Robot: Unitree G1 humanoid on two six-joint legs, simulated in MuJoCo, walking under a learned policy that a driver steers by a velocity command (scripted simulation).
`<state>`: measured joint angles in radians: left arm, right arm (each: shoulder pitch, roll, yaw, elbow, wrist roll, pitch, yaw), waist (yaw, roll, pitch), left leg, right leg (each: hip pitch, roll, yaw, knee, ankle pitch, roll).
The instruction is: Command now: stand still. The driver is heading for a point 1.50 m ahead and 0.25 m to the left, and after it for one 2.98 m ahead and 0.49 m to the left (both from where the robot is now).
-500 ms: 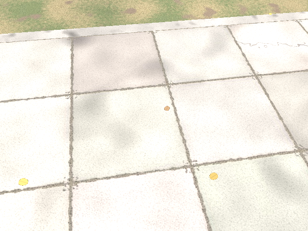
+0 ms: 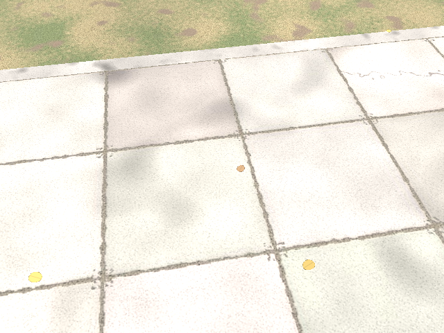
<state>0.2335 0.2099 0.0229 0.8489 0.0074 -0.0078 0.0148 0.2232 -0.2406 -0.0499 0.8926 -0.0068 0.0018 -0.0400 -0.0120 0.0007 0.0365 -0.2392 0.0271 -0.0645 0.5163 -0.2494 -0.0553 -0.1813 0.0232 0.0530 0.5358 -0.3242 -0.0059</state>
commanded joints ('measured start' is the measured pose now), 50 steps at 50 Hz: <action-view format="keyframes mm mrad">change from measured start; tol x2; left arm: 1 14 109 26 -24 -2 -12 4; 26 87 88 11 153 -8 -6 20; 50 159 56 -5 217 -10 -3 24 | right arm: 1 7 -102 -23 -18 2 -8 -7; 22 36 -72 -10 145 6 1 -16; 50 87 -35 18 206 9 1 -12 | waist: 1 2 -7 -18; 50 9 2 37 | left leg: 1 73 6 0 -48 174 14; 50 30 -19 25 -81 113 37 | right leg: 1 -77 -51 48 -129 164 -20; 50 -81 -19 -12 -145 119 1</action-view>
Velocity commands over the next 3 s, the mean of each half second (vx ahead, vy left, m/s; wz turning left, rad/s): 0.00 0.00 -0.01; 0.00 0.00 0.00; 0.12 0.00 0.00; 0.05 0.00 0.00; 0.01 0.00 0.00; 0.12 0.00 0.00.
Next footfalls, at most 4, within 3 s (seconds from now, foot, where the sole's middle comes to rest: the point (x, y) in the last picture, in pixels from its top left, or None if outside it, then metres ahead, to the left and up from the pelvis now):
1.66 right None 0.15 -0.08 -0.77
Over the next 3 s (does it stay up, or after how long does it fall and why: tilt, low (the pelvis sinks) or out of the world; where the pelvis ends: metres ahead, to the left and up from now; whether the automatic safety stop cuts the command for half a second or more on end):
stays up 0.13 0.00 0.00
